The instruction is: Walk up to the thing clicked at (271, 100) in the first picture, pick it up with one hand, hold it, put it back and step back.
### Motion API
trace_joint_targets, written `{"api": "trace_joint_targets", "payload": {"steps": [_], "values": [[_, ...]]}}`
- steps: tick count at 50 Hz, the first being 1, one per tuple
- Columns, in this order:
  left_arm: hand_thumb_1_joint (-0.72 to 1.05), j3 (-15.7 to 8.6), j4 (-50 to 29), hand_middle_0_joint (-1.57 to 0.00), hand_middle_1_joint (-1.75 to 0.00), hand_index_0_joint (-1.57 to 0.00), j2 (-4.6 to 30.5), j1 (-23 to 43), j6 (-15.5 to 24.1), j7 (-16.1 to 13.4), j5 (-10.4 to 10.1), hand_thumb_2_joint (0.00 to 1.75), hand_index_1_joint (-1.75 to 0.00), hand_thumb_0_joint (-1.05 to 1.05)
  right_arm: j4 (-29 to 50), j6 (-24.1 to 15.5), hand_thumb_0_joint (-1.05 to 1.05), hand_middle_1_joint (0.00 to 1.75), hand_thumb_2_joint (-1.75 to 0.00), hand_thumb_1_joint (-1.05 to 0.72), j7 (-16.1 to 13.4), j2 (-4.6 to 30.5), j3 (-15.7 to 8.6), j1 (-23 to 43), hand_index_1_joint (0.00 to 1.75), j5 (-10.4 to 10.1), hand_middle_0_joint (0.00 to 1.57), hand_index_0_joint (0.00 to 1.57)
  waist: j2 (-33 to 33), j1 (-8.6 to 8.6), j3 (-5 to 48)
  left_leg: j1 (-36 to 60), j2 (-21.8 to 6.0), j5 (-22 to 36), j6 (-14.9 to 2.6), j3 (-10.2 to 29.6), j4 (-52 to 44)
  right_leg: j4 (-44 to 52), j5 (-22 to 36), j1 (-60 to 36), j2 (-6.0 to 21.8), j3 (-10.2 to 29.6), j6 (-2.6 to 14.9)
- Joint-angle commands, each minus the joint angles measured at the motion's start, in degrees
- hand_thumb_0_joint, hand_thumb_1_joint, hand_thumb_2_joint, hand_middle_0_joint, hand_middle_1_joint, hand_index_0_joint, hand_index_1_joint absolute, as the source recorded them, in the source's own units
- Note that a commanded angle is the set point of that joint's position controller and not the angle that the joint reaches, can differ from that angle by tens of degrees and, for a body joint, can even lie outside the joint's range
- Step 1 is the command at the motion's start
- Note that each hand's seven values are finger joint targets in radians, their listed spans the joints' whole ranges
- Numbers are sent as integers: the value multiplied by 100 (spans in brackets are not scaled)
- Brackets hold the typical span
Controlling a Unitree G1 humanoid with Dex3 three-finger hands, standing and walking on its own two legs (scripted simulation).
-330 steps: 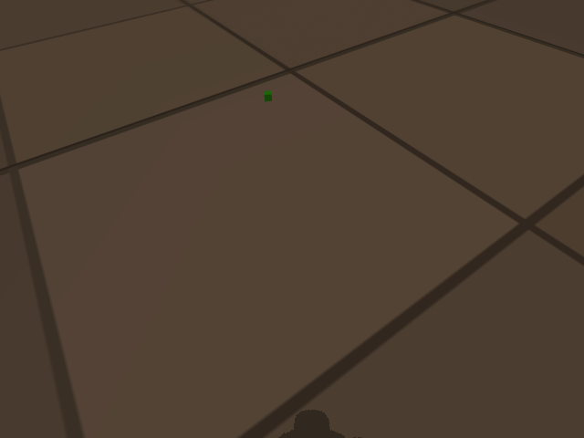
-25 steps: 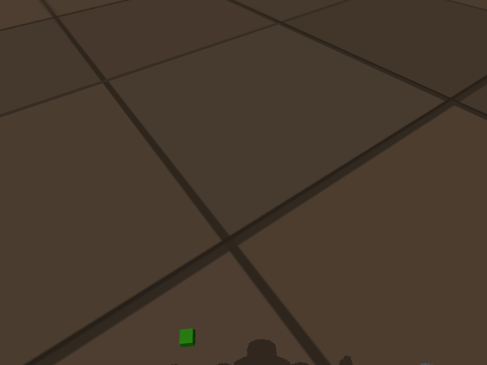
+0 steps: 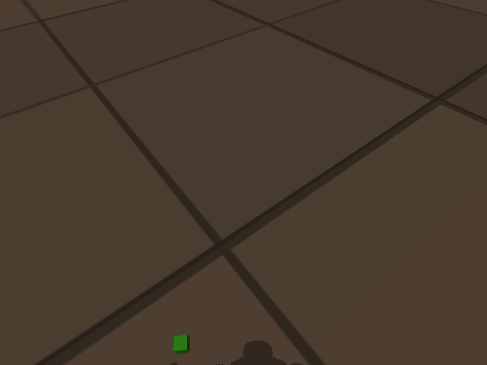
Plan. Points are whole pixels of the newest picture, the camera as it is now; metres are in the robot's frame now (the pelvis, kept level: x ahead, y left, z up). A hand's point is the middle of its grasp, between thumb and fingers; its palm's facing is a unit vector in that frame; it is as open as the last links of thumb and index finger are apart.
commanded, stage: walk up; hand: left
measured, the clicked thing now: (181, 344) +0.34 +0.29 -0.76
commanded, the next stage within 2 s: stand in 0.48 s
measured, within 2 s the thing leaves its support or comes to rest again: neither
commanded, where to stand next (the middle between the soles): +0.03 +0.02 m, yaw +1 degrees
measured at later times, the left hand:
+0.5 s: hand out of the picture +0.09 +0.26 -0.15, palm faces -0.01 -0.94 -0.34, open 7.4 cm
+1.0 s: hand out of the picture +0.07 +0.25 -0.15, palm faces -0.02 -0.94 -0.35, open 7.4 cm
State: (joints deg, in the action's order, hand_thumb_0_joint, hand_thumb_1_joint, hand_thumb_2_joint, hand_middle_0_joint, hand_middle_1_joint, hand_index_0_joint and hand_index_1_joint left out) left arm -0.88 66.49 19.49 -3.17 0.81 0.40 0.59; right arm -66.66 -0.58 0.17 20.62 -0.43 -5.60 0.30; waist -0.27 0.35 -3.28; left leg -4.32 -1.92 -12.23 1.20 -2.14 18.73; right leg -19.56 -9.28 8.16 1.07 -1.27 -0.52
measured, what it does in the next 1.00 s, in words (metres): stands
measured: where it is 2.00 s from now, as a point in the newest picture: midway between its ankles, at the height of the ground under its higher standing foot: outside the picture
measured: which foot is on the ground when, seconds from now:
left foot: down 0.00-1.00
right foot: down 0.00-1.00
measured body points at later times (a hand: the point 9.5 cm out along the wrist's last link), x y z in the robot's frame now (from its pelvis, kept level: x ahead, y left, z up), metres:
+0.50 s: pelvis +0.00 +0.01 +0.00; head +0.01 +0.01 +0.45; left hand +0.09 +0.30 -0.13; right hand +0.08 -0.30 -0.13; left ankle -0.02 +0.13 -0.75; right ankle +0.02 -0.12 -0.75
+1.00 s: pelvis +0.00 +0.00 +0.00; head +0.01 +0.00 +0.45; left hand +0.07 +0.30 -0.13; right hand +0.07 -0.30 -0.13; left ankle -0.02 +0.13 -0.75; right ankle +0.02 -0.12 -0.75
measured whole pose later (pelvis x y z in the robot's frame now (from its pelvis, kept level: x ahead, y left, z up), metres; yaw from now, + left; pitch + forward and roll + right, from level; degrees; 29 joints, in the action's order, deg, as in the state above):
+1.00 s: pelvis +0.00 +0.00 +0.00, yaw +0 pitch -2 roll +0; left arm 0.3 65.4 20.0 -5.6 0.8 0.1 0.4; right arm -65.9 -0.3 0.4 19.9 -0.3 -5.4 0.4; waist -0.1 0.0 -2.8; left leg -3.8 -1.6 -10.7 1.2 -2.0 16.5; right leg -17.8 -8.0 7.8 1.4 -1.4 -0.6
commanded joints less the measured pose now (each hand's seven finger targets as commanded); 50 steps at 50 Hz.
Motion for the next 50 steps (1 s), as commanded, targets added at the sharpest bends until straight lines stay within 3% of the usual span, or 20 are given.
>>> {"api": "trace_joint_targets", "payload": {"steps": [1, 8, 23, 24, 27, 33, 38, 43, 47, 50], "values": [[90, -204, -371, -20, -30, -20, 1257, 363, 103, -57, -7, 90, -30, 0, 371, -150, 0, 30, -90, -90, -66, 1187, -191, 289, 30, 22, 20, 20, 66, -21, 559, -226, -502, 747, -233, 452, -318, 240, 826, -379, 598, 569, 129], [90, -208, -399, -20, -30, -20, 1245, 297, 88, -60, -15, 90, -30, 0, 414, -152, 0, 30, -90, -90, -71, 1196, -199, 205, 30, 20, 20, 20, 22, -24, 628, -100, -538, 980, -235, 443, -284, 180, 918, -357, 586, 557, 143], [90, -197, -455, -20, -30, -20, 1221, 261, 97, -69, 5, 90, -30, 0, 489, -128, 0, 30, -90, -90, -54, 1168, -240, 205, 30, 28, 20, 20, 48, 6, 452, -108, -509, 738, -241, 440, -357, 247, 814, -236, 553, 574, 120], [90, -158, -458, -20, -30, -20, 1244, 258, 99, -91, -40, 90, -30, 0, 501, -114, 0, 30, -90, -90, -69, 1142, -223, 344, 30, 29, 20, 20, 82, -4, 376, -112, -651, 1096, -191, 529, -416, 266, 1021, -175, 635, 543, 124], [90, -145, -443, -20, -30, -20, 1225, 166, 101, -93, -59, 90, -30, 0, 482, -123, 0, 30, -90, -90, -70, 1173, -225, 349, 30, 21, 20, 20, -6, -21, 559, 33, -644, 1307, -148, 506, -413, 269, 1189, -323, 656, 552, 124], [90, -113, -432, -20, -30, -20, 1255, 115, 101, -94, -31, 90, -30, 0, 431, -117, 0, 30, -90, -90, -53, 1125, -203, 339, 30, 20, 20, 20, 17, -4, 591, 53, -625, 1101, -138, 507, -488, 351, 939, -303, 654, 539, 115], [90, -95, -455, -20, -30, -20, 1265, 106, 115, -102, -24, 90, -30, 0, 422, -112, 0, 30, -90, -90, -46, 1140, -209, 305, 30, 24, 20, 20, 3, 20, 665, 87, -651, 1094, -170, 499, -450, 361, 1056, -332, 701, 557, 132], [90, -88, -428, -20, -30, -20, 1272, 62, 97, -94, -22, 90, -30, 0, 412, -95, 0, 30, -90, -90, -38, 1143, -202, 321, 30, 27, 20, 20, -19, -12, 520, -76, -623, 723, -169, 526, -505, 423, 605, -234, 673, 542, 125], [90, -80, -439, -20, -30, -20, 1278, 16, 115, -87, -30, 90, -30, 0, 414, -115, 0, 30, -90, -90, -36, 1139, -193, 292, 30, 21, 20, 20, -30, -14, 615, 24, -645, 947, -170, 527, -468, 383, 916, -287, 708, 561, 149], [90, -91, -441, -20, -30, -20, 1300, 73, 111, -99, -33, 90, -30, 0, 419, -113, 0, 30, -90, -90, -41, 1125, -192, 247, 30, 34, 20, 20, 49, -1, 509, -81, -626, 859, -164, 542, -489, 381, 835, -277, 701, 556, 153]]}}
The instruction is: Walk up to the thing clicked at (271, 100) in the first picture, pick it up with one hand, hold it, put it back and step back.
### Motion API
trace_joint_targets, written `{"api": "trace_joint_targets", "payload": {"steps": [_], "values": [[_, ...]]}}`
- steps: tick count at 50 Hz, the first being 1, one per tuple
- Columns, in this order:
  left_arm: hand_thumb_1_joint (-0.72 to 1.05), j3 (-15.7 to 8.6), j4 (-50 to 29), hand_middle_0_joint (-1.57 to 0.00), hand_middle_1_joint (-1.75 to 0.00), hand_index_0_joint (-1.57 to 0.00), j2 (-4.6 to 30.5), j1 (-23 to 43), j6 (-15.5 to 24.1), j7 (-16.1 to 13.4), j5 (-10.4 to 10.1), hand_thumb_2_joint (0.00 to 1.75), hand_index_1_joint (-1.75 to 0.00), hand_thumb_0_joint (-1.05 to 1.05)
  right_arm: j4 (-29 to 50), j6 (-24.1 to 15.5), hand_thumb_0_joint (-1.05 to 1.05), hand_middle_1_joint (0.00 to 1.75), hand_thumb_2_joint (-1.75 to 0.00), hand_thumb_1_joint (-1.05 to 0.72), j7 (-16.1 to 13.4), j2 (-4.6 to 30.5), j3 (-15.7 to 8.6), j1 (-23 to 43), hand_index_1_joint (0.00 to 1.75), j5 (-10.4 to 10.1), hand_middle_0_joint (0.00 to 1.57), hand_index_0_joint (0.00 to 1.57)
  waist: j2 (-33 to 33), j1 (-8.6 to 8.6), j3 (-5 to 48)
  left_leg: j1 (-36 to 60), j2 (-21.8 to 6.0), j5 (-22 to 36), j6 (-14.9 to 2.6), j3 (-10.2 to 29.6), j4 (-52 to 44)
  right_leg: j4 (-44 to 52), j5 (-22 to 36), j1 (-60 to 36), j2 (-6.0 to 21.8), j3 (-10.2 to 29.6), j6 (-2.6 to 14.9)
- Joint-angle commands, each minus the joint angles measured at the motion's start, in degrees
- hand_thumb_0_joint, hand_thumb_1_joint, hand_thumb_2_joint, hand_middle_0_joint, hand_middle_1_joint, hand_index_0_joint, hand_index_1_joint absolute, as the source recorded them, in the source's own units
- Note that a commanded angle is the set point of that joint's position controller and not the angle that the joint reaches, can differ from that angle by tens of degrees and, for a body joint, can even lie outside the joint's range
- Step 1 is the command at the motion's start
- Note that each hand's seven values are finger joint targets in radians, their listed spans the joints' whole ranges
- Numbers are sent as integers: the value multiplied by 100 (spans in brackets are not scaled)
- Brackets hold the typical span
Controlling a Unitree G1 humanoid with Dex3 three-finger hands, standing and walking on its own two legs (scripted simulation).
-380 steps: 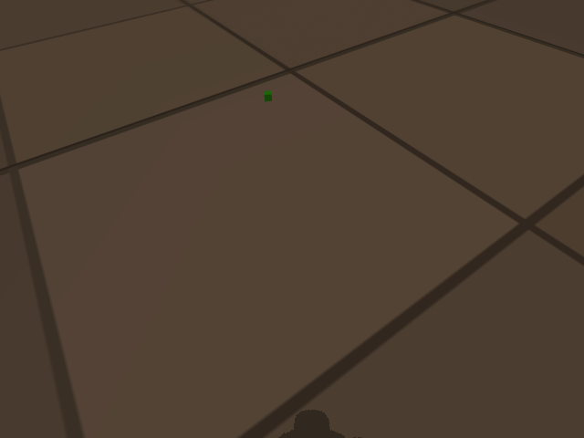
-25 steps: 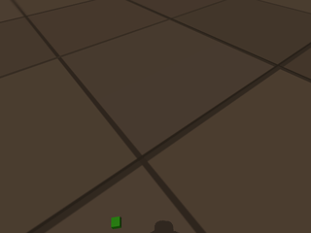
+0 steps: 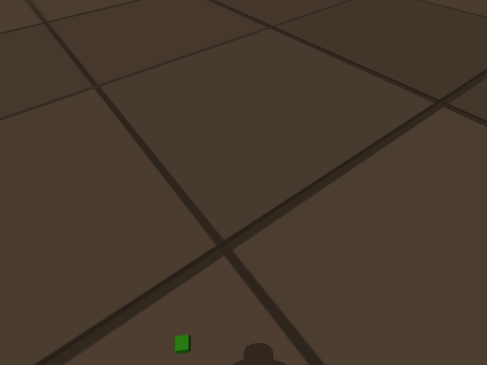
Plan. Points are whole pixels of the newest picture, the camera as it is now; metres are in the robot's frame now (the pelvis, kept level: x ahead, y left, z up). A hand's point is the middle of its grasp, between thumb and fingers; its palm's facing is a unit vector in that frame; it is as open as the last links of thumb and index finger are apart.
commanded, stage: stand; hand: left
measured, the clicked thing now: (183, 344) +0.34 +0.29 -0.76
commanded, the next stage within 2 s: none
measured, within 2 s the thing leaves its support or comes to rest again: neither
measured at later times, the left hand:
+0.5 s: hand out of the picture +0.07 +0.25 -0.16, palm faces -0.02 -0.94 -0.35, open 7.4 cm
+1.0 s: hand out of the picture +0.08 +0.25 -0.16, palm faces -0.03 -0.94 -0.35, open 7.4 cm
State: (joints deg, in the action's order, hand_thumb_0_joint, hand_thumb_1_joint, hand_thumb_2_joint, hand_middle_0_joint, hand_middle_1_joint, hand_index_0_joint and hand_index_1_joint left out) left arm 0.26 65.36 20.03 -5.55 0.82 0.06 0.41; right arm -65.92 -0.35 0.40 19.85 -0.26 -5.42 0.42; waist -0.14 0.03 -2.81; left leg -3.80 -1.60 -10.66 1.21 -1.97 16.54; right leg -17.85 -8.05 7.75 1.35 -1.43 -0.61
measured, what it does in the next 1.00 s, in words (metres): stands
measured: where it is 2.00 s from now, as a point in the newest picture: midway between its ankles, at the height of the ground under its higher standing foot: outside the picture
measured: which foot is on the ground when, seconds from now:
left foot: down 0.00-1.00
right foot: down 0.00-1.00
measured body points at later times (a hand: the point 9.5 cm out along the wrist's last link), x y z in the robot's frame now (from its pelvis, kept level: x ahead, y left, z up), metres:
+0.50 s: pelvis +0.00 -0.01 +0.00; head +0.00 -0.01 +0.45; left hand +0.07 +0.29 -0.13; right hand +0.06 -0.31 -0.14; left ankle -0.02 +0.13 -0.75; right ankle +0.02 -0.12 -0.75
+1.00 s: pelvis +0.00 -0.01 +0.00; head +0.02 -0.01 +0.45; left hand +0.08 +0.29 -0.13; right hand +0.08 -0.31 -0.14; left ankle -0.02 +0.13 -0.75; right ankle +0.02 -0.12 -0.75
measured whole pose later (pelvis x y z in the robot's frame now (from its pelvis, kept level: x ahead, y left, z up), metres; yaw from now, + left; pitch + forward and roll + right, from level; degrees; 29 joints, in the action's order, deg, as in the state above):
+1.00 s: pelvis +0.00 -0.01 +0.00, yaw +0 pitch -2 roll +0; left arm 0.4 64.9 20.1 -5.7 1.0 0.1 0.5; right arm -64.9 -0.3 0.2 20.0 -0.1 -6.7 0.5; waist -0.3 0.0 -2.8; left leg -3.9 -2.5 -11.4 2.0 -1.6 17.2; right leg -18.3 -8.8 7.7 0.5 -1.8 0.1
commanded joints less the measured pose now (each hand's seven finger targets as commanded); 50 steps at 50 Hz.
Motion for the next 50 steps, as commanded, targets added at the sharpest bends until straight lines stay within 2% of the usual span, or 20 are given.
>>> {"api": "trace_joint_targets", "payload": {"steps": [1, 8, 11, 15, 21, 24, 30, 35, 41, 46, 50], "values": [[90, -195, -318, -20, -30, -20, 1219, 248, 115, -58, -12, 90, -30, 0, 333, -133, 0, 30, -90, -90, -61, 1232, -208, 247, 30, 17, 20, 20, -2, -1, 462, -95, -672, 664, -183, 526, -261, 241, 687, -197, 679, 590, 146], [90, -200, -334, -20, -30, -20, 1265, 238, 107, -59, -5, 90, -30, 0, 336, -126, 0, 30, -90, -90, -53, 1204, -220, 154, 30, 32, 20, 20, 61, 15, 413, -187, -651, 431, -158, 526, -275, 268, 318, -143, 644, 581, 169], [90, -204, -325, -20, -30, -20, 1278, 242, 107, -56, 5, 90, -30, 0, 354, -117, 0, 30, -90, -90, -51, 1207, -223, 171, 30, 24, 20, 20, 26, 22, 468, -136, -656, 429, -193, 528, -250, 252, 481, -152, 675, 615, 186], [90, -196, -314, -20, -30, -20, 1242, 216, 111, -50, -17, 90, -30, 0, 344, -115, 0, 30, -90, -90, -42, 1198, -213, 101, 30, 31, 20, 20, 43, 8, 325, -261, -622, 291, -176, 523, -255, 333, 250, -110, 645, 619, 166], [90, -216, -329, -20, -30, -20, 1281, 207, 104, -53, -7, 90, -30, 0, 364, -120, 0, 30, -90, -90, -49, 1203, -213, 84, 30, 28, 20, 20, 8, 6, 361, -210, -642, 321, -176, 546, -252, 285, 261, -126, 634, 623, 185], [90, -215, -334, -20, -30, -20, 1277, 198, 106, -52, -1, 90, -30, 0, 355, -104, 0, 30, -90, -90, -49, 1204, -219, 51, 30, 28, 20, 20, 75, -7, 273, -275, -615, 166, -174, 535, -208, 372, -25, -33, 621, 665, 171], [90, -214, -353, -20, -30, -20, 1267, 215, 101, -43, -5, 90, -30, 0, 379, -125, 0, 30, -90, -90, -67, 1221, -209, 13, 30, 37, 20, 20, -67, 17, 469, -218, -664, 409, -182, 525, -207, 212, 483, -212, 666, 655, 215], [90, -201, -351, -20, -30, -20, 1259, 196, 110, -53, 10, 90, -30, 0, 401, -112, 0, 30, -90, -90, -68, 1229, -220, 42, 30, 26, 20, 20, 52, 8, 493, -129, -672, 617, -176, 530, -151, 224, 633, -222, 645, 601, 199], [90, -208, -349, -20, -30, -20, 1282, 226, 117, -56, -17, 90, -30, 0, 398, -108, 0, 30, -90, -90, -68, 1201, -189, -27, 30, 31, 20, 20, 37, 25, 388, -201, -659, 473, -176, 509, -185, 248, 519, -185, 654, 647, 195], [90, -195, -351, -20, -30, -20, 1248, 178, 118, -53, 0, 90, -30, 0, 417, -123, 0, 30, -90, -90, -75, 1228, -203, 25, 30, 19, 20, 20, -7, -4, 496, -94, -699, 773, -174, 512, -153, 190, 906, -256, 659, 602, 205], [90, -198, -332, -20, -30, -20, 1232, 175, 114, -50, -15, 90, -30, 0, 408, -122, 0, 30, -90, -90, -80, 1226, -196, 50, 30, 14, 20, 20, -16, -9, 423, -86, -683, 738, -163, 507, -212, 198, 894, -224, 642, 589, 191]]}}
